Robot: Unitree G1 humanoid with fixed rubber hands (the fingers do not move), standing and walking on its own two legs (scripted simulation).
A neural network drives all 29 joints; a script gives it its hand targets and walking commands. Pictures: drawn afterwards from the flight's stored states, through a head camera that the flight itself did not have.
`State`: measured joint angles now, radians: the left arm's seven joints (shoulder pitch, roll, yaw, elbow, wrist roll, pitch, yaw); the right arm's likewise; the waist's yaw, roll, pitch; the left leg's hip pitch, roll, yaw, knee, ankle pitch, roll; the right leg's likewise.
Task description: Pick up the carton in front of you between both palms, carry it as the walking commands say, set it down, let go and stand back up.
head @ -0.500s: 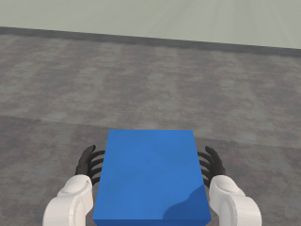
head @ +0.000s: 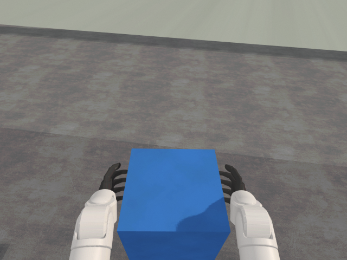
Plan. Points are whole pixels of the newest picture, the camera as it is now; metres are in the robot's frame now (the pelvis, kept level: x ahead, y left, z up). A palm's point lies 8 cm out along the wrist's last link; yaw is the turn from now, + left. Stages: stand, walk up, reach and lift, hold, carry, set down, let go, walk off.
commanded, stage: carry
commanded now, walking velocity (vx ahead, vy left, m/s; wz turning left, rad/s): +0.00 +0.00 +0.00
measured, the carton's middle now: (172, 209) +0.28 +0.00 -0.05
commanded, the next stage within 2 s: hold in 0.58 s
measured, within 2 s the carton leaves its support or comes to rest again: neither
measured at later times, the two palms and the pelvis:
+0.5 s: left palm (105, 190) +0.28 +0.15 +0.04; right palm (233, 191) +0.28 -0.14 +0.04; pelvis +0.00 +0.00 +0.00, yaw +0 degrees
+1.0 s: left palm (94, 206) +0.24 +0.17 +0.05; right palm (232, 196) +0.26 -0.13 +0.05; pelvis -0.04 -0.01 +0.01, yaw +5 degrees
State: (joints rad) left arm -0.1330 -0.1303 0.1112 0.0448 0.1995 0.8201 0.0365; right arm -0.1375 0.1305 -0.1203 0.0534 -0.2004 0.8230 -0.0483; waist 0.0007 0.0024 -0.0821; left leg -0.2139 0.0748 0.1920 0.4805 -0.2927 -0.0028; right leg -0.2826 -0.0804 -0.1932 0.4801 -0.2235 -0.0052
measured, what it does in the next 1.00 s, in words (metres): stands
